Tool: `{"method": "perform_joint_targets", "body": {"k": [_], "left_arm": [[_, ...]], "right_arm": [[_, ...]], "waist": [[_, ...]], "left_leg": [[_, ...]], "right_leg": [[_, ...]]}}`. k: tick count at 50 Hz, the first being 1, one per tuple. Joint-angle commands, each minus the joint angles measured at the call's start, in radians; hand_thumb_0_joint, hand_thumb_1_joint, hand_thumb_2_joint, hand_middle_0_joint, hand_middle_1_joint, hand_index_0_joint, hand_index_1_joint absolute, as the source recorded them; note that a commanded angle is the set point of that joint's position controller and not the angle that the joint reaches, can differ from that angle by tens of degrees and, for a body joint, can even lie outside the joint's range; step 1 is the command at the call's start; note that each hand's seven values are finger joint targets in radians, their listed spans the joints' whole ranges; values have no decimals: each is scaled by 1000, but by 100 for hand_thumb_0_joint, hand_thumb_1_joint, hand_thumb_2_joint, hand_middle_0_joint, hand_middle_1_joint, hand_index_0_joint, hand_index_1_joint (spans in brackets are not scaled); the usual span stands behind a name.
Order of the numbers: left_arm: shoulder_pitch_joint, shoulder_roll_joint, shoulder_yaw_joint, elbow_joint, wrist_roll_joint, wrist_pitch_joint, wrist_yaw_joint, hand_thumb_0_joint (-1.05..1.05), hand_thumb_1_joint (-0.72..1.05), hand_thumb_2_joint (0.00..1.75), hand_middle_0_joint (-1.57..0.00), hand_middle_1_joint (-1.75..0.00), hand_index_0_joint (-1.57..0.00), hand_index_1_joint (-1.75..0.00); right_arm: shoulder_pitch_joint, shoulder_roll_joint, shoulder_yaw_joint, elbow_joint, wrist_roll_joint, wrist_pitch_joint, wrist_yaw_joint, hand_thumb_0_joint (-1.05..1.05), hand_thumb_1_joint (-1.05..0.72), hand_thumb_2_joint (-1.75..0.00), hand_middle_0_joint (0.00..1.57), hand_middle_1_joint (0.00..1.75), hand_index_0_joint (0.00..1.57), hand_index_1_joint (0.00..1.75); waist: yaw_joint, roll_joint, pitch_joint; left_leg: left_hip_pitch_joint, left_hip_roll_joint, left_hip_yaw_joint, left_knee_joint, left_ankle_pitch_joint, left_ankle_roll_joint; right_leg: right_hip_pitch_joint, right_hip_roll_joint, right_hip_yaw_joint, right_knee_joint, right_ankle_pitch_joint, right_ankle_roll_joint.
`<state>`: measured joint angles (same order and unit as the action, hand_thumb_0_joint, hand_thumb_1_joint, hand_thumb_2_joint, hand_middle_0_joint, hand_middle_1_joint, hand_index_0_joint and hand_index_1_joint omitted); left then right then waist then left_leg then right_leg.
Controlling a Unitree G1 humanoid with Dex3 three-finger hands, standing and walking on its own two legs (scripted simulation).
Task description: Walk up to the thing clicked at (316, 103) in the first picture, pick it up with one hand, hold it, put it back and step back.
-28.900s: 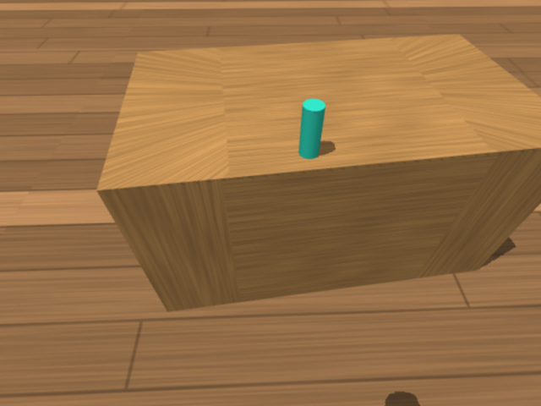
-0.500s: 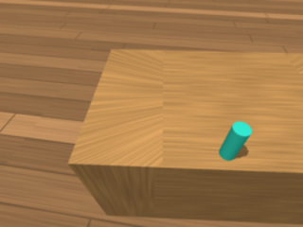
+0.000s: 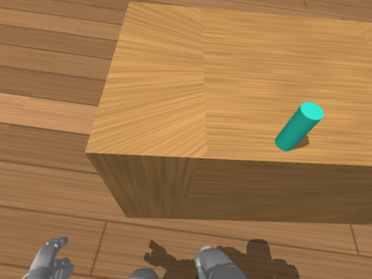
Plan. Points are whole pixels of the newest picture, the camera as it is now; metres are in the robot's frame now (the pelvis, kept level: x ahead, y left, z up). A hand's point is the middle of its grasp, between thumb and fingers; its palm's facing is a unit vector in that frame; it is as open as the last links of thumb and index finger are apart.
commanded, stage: step back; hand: right
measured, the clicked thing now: (296, 128) +0.45 -0.28 +0.01
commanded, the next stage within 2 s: none
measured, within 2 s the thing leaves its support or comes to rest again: neither
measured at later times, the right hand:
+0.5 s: hand out of the picture -0.01 -0.30 -0.15, palm faces -0.01 +0.92 -0.39, open 7.4 cm
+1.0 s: hand out of the picture -0.12 -0.29 -0.13, palm faces +0.01 +0.91 -0.42, open 7.4 cm
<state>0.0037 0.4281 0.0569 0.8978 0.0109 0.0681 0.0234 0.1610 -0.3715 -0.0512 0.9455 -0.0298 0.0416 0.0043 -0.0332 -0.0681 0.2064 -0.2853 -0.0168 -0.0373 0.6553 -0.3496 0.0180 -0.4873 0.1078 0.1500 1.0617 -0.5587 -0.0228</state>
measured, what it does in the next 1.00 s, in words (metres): walks backwards: right foot, then left foot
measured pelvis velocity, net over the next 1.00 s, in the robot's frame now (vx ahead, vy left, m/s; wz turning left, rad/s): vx -0.25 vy -0.01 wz -0.10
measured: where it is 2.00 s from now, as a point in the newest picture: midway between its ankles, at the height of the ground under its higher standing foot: outside the picture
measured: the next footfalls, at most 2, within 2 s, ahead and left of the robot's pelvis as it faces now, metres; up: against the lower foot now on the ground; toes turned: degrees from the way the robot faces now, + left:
right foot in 0.24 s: -0.02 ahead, -0.13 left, +0.00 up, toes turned +0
left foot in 0.62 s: -0.11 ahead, +0.11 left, +0.00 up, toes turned -3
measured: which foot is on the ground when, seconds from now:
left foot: down 0.00-0.26, up 0.28-0.60, down 0.62-1.00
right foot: up 0.00-0.22, down 0.24-0.64, up 0.66-1.00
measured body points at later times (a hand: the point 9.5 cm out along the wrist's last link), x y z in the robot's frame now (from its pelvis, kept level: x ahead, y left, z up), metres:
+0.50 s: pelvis -0.10 -0.02 +0.01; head -0.03 -0.04 +0.45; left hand +0.04 +0.28 -0.09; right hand -0.01 -0.34 -0.13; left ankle -0.14 +0.13 -0.66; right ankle -0.06 -0.13 -0.72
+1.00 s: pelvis -0.25 -0.01 +0.00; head -0.18 +0.00 +0.44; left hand -0.16 +0.30 -0.13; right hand -0.12 -0.33 -0.10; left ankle -0.15 +0.11 -0.72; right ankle -0.30 -0.14 -0.70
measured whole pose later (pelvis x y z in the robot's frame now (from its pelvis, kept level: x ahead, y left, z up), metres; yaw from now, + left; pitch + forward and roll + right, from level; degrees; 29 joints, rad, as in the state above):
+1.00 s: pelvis -0.25 -0.01 +0.00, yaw -6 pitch -2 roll +0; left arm 0.21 0.41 0.08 0.86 0.02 0.06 0.00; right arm 0.07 -0.37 -0.04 0.80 -0.03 0.03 -0.01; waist 0.03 -0.03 0.20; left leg -0.38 0.05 0.02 0.60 -0.18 0.00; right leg -0.27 0.04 0.09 0.83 -0.49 0.03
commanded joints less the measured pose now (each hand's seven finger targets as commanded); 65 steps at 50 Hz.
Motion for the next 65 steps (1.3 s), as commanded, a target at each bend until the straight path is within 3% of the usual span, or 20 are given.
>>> {"method": "perform_joint_targets", "body": {"k": [1,8,11,13,14,15,19,25,30,32,34,37,44,49,52,53,54,55,58,65], "left_arm": [[90,162,47,-55,-8,-17,12,0,90,90,-20,-30,-20,-30],[98,133,57,-110,7,-48,-3,0,90,90,-20,-30,-20,-30],[199,122,66,-62,17,-59,-1,0,90,90,-20,-30,-20,-30],[179,249,97,-79,27,-67,-1,0,90,90,-20,-30,-20,-30],[143,309,99,-105,22,-64,-3,0,90,90,-20,-30,-20,-30],[103,289,99,-127,18,-66,-2,0,90,90,-20,-30,-20,-30],[53,165,76,-155,12,-56,2,0,90,90,-20,-30,-20,-30],[182,161,78,-167,20,-48,13,0,90,90,-20,-30,-20,-30],[94,187,65,-201,1,-24,-1,0,90,90,-20,-30,-20,-30],[114,110,50,-214,-8,-23,-3,0,90,90,-20,-30,-20,-30],[58,169,77,-198,13,-22,18,0,90,90,-20,-30,-20,-30],[193,154,77,-135,-10,-20,3,0,90,90,-20,-30,-20,-30],[187,131,70,-143,8,-33,-5,0,90,90,-20,-30,-20,-30],[280,128,70,-93,10,-40,-13,0,90,90,-20,-30,-20,-30],[356,169,86,-53,29,-50,-14,0,90,90,-20,-30,-20,-30],[327,253,111,-74,41,-54,-16,0,90,90,-20,-30,-20,-30],[232,346,129,-122,38,-47,-17,0,90,90,-20,-30,-20,-30],[164,337,123,-148,34,-51,-12,0,90,90,-20,-30,-20,-30],[20,180,88,-176,27,-55,-4,0,90,90,-20,-30,-20,-30],[231,156,90,-167,31,-44,17,0,90,90,-20,-30,-20,-30]], "right_arm": [[-68,-274,-68,-135,-3,-39,-38,0,-90,-90,20,30,20,30],[9,-270,-67,-137,12,-27,-42,0,-90,-90,20,30,20,30],[-27,-266,-56,-145,28,-12,-34,0,-90,-90,20,30,20,30],[-28,-191,-27,-166,44,-13,-29,0,-90,-90,20,30,20,30],[-61,-204,-40,-165,34,-2,-48,0,-90,-90,20,30,20,30],[-38,-238,-57,-140,31,2,-50,0,-90,-90,20,30,20,30],[30,-222,-35,-97,46,-7,-44,0,-90,-90,20,30,20,30],[1,-195,-25,-136,31,-26,-46,0,-90,-90,20,30,20,30],[122,-213,-55,-87,6,-35,-31,0,-90,-90,20,30,20,30],[54,-334,-83,-123,-17,-39,-25,0,-90,-90,20,30,20,30],[0,-387,-94,-145,-10,-39,-24,0,-90,-90,20,30,20,30],[-138,-253,-53,-175,-12,-41,-29,0,-90,-90,20,30,20,30],[7,-241,-65,-168,9,-36,-32,0,-90,-90,20,30,20,30],[-52,-280,-76,-207,1,-13,-24,0,-90,-90,20,30,20,30],[-93,-250,-61,-218,21,4,-20,0,-90,-90,20,30,20,30],[-78,-187,-46,-232,30,4,-22,0,-90,-90,20,30,20,30],[-111,-199,-57,-237,27,6,-42,0,-90,-90,20,30,20,30],[-104,-247,-77,-217,23,7,-46,0,-90,-90,20,30,20,30],[31,-223,-57,-139,34,2,-36,0,-90,-90,20,30,20,30],[5,-173,-33,-170,11,-23,-48,0,-90,-90,20,30,20,30]], "waist": [[41,241,-245],[6,204,-318],[49,176,-322],[51,-116,-298],[90,-179,-253],[72,-156,-188],[22,-60,-193],[96,-113,-291],[14,-105,-307],[27,252,-293],[-18,281,-234],[95,191,-176],[4,240,-249],[31,300,-304],[75,176,-291],[68,-90,-237],[105,-195,-175],[91,-199,-93],[-21,-57,-96],[114,-126,-251]], "left_leg": [[199,270,-230,-152,744,231],[321,253,-183,-53,685,204],[135,174,-93,48,549,126],[-216,-26,-41,247,31,18],[-160,-70,-82,465,-326,3],[-121,-42,-126,573,-322,-10],[-192,-107,-132,569,-165,-25],[-221,-36,-62,211,-188,-48],[110,-4,17,-228,151,3],[207,301,-408,-319,391,129],[-23,465,-556,-344,405,325],[27,242,-182,-287,459,181],[290,260,-173,-209,513,238],[163,263,-156,-169,406,197],[-55,158,-108,-43,206,85],[-271,-18,-67,136,-78,9],[-232,-87,-97,377,-276,-28],[-165,-39,-149,512,-259,-31],[-189,-116,-162,558,-80,-18],[-293,-58,-73,309,-208,-55]], "right_leg": [[-51,-9,52,153,43,18],[85,-80,-78,-363,80,36],[344,-74,-130,-687,421,1],[491,-335,257,-641,756,-130],[258,-515,409,-684,828,-302],[152,-525,423,-703,779,-330],[275,-302,78,-611,814,-178],[541,-337,106,-529,910,-209],[291,-291,66,-432,674,-115],[12,-47,-53,-182,160,-12],[60,-21,57,151,-104,12],[-7,17,63,225,56,5],[-12,-21,-8,-34,46,75],[217,-86,-119,-402,111,45],[387,-137,-35,-665,316,-21],[381,-327,274,-715,294,-82],[111,-514,409,-789,259,-249],[-70,-549,475,-844,188,-286],[79,-296,39,-695,465,-119],[536,-373,79,-561,808,-200]]}}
